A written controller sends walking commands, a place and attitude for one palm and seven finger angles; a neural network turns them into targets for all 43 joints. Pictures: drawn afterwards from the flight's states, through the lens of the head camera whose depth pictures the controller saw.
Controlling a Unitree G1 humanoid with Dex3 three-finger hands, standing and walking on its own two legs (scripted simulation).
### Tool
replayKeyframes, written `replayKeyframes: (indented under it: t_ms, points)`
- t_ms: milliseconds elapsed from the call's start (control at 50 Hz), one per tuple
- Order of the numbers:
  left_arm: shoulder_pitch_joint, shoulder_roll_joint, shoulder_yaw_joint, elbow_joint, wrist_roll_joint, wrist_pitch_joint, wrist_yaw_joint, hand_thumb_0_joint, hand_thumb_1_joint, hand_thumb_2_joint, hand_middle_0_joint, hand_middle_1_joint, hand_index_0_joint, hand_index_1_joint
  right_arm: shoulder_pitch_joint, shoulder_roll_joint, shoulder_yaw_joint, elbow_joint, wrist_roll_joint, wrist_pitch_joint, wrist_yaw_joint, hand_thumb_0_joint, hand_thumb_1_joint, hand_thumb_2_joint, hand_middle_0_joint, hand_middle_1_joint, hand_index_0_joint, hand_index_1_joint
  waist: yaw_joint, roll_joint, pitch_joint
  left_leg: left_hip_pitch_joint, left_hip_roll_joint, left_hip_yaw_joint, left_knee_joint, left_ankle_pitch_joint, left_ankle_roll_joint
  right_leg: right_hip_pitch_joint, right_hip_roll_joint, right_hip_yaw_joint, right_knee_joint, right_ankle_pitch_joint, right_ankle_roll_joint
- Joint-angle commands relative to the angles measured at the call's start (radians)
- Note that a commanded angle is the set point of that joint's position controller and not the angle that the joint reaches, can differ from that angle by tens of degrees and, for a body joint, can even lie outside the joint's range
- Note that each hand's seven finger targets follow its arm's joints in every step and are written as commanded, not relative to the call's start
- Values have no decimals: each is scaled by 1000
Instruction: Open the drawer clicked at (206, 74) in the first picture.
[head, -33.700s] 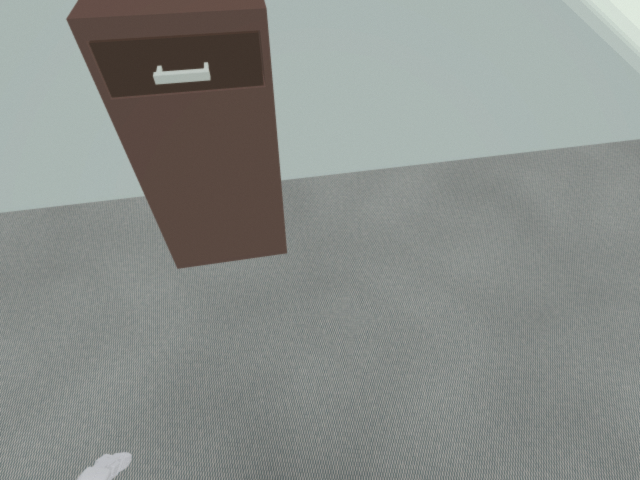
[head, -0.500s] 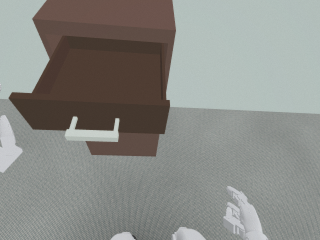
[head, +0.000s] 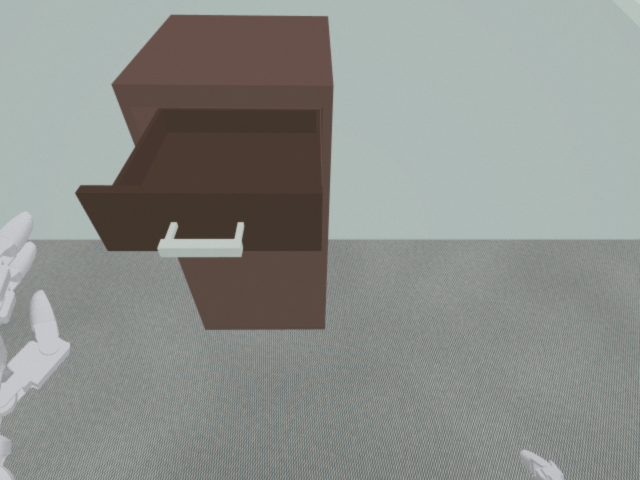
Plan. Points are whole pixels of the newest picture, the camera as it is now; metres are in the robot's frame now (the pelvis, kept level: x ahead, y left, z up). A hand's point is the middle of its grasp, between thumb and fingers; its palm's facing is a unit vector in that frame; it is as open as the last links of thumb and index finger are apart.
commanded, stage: stop stepping back and stand still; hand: left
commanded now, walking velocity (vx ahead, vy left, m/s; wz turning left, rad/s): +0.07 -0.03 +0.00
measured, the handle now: (203, 238) +0.48 +0.21 +0.02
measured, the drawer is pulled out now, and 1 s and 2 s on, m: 0.28 0.28 0.28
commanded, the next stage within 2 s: let the arm hang, fingers relaxed in 0.52 s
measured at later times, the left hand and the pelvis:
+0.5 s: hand (22, 370) +0.17 +0.25 +0.18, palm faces +0.37 -0.83 -0.42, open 7.4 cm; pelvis -0.03 +0.02 +0.00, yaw -1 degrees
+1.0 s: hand out of the picture -0.01 +0.20 -0.18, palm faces +0.03 -0.98 -0.18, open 6.9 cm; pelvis -0.05 +0.01 -0.01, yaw +0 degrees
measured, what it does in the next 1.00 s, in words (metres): shifts its weight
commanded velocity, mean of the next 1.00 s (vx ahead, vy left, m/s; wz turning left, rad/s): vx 0.00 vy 0.00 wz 0.00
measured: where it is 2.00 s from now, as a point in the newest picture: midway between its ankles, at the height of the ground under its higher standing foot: outside the picture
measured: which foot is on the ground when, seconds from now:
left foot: down 0.00-1.00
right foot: down 0.00-1.00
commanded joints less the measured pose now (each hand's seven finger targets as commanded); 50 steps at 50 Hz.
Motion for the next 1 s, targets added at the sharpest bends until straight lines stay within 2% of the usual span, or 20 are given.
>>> replayKeyframes:
  t_ms: [0, 20, 60, 100, 160, 200, 240, 280, 320, 480, 580, 600, 620, 660, 720, 760, 800, 860, 900, 980]
  points:
    - [-39, 273, 183, -399, -5, -102, 31, 0, 900, 900, -200, -300, -200, -300, -158, -74, -17, -214, 4, -85, 16, 0, -900, -900, 200, 300, 200, 300, 35, 185, -96, 111, 162, -175, -42, 407, 52, -1, -22, 63, 131, 117, 31]
    - [0, 281, 201, -372, -8, -98, 26, 0, 900, 900, -200, -300, -200, -300, -159, -58, -10, -204, 13, -82, 22, 0, -900, -900, 200, 300, 200, 300, 33, 193, -78, 41, 154, -144, -59, 311, 43, 9, -11, 49, 84, -20, 39]
    - [-1, 263, 210, -358, -9, -85, 28, 0, 900, 900, -200, -300, -200, -300, -172, -44, 5, -200, 16, -79, 20, 0, -900, -900, 200, 300, 200, 300, 28, 195, 14, -127, 115, -95, -76, 141, 27, 105, -3, 44, 0, 23, 37]
    - [-23, 250, 211, -284, -18, -85, 29, 0, 900, 900, -200, -300, -200, -300, -168, -42, -2, -194, 20, -78, 18, 0, -900, -900, 200, 300, 200, 300, 17, 40, 36, -187, 58, -56, -12, 49, -3, 141, -37, 137, -62, 84, 24]
    - [-46, 220, 188, -144, -28, -75, 23, 0, 900, 900, -200, -300, -200, -300, -152, -38, -6, -182, 23, -57, 23, 0, -900, -900, 200, 300, 200, 300, -6, -120, 60, -145, -7, -9, 135, -49, -31, 35, -155, 303, -219, -60, -22]
    - [-72, 195, 150, -114, -26, -62, 18, 0, 900, 900, -200, -300, -200, -300, -161, -37, 2, -181, 25, -42, 25, 0, -900, -900, 200, 300, 200, 300, -10, -101, 85, -95, 3, -20, 95, -39, -27, -26, -155, 276, -233, -104, -22]
    - [-93, 192, 136, -116, -25, -56, 12, 0, 900, 900, -200, -300, -200, -300, -178, -41, 9, -184, 23, -38, 22, 0, -900, -900, 200, 300, 200, 300, -6, -66, 93, -74, 23, -59, 8, 4, -21, -32, -90, 201, -185, -101, 10]
    - [-123, 211, 143, -176, -19, -55, 9, 0, 900, 900, -200, -300, -200, -300, -195, -50, 10, -198, 17, -38, 18, 0, -900, -900, 200, 300, 200, 300, 5, 49, 91, -96, 66, -102, -99, 12, -9, 9, -27, 142, -102, -30, 35]
    - [-102, 194, 126, -216, -14, -55, 8, 0, 900, 900, -200, -300, -200, -300, -189, -32, 23, -209, 17, -42, 19, 0, -900, -900, 200, 300, 200, 300, 13, 62, 57, -143, 84, -114, -139, 32, -1, 96, -2, 94, -51, 57, 50]
    - [-21, 247, 177, -366, -15, -65, 22, 0, 900, 900, -200, -300, -200, -300, -180, -24, 23, -212, 5, -76, 27, 0, -900, -900, 200, 300, 200, 300, 33, 101, -58, -85, 42, -38, -84, 204, -36, 193, -10, 97, -69, 225, 43]
    - [25, 227, 189, -285, -23, -68, 23, 0, 900, 900, -200, -300, -200, -300, -173, -27, 12, -202, 7, -62, 26, 0, -900, -900, 200, 300, 200, 300, 21, 76, -37, -85, 30, -25, -70, 184, -50, 176, -18, 111, -110, 234, 37]
    - [-94, 60, -275, 590, 68, 67, -121, 0, 900, 900, -200, -300, -200, -300, -234, -213, -35, 36, 23, -112, 97, 0, -900, -900, 200, 300, 200, 300, -20, 77, 87, -196, 43, -43, 88, 282, -51, 17, -105, 48, 66, 320, 9]
    - [-93, 50, -227, 657, 72, 136, -142, 0, 900, 900, -200, -300, -200, -300, -136, -153, -38, 78, 0, -57, 95, 0, -900, -900, 200, 300, 200, 300, 2, 76, 4, -107, 68, -36, 73, 318, -54, -38, -89, 107, 53, 222, 2]
    - [-137, 9, -248, 684, 66, 165, -154, 0, 900, 900, -200, -300, -200, -300, -126, -120, -14, 59, -9, -18, 85, 0, -900, -900, 200, 300, 200, 300, 2, 84, 26, -221, 113, -110, 9, 171, -7, -42, -52, 70, 115, 18, 18]
    - [-222, 28, -257, 833, 73, 166, -164, 0, 900, 900, -200, -300, -200, -300, -148, -123, 5, 61, -21, 15, 70, 0, -900, -900, 200, 300, 200, 300, 28, -160, 11, -259, 98, -150, 22, 195, 15, 54, -53, 106, 79, 90, 11]
    - [-268, 63, -256, 960, 74, 171, -166, 0, 900, 900, -200, -300, -200, -300, -111, -99, 8, 77, -18, 37, 62, 0, -900, -900, 200, 300, 200, 300, 16, -348, -31, -147, 8, -65, 137, 110, -10, 23, -154, 186, -30, 157, -28]
    - [-333, 50, -275, 1080, 64, 190, -154, 0, 900, 900, -200, -300, -200, -300, -73, -55, 14, 116, -28, 71, 55, 0, -900, -900, 200, 300, 200, 300, -4, -281, -1, -65, -21, -20, 170, 27, -25, -75, -197, 209, -96, 46, -69]
    - [-368, 37, -291, 1219, 56, 201, -149, 0, 900, 900, -200, -300, -200, -300, -58, -26, 29, 173, -34, 90, 55, 0, -900, -900, 200, 300, 200, 300, -5, -31, 69, -47, 11, -48, 94, 53, -21, -139, -147, 190, -118, -171, -37]
    - [-339, 13, -295, 1308, 51, 200, -146, 0, 900, 900, -200, -300, -200, -300, -54, -28, 36, 203, -35, 86, 51, 0, -900, -900, 200, 300, 200, 300, 14, 128, 82, -138, 50, -117, -25, 12, -8, -38, -85, 147, -78, -132, -2]
    - [-268, -25, -287, 1446, 48, 192, -141, 0, 900, 900, -200, -300, -200, -300, -14, -13, 30, 251, -33, 92, 37, 0, -900, -900, 200, 300, 200, 300, 37, 199, 73, -190, 51, -118, -83, -107, -11, 75, -67, 117, -92, -73, -6]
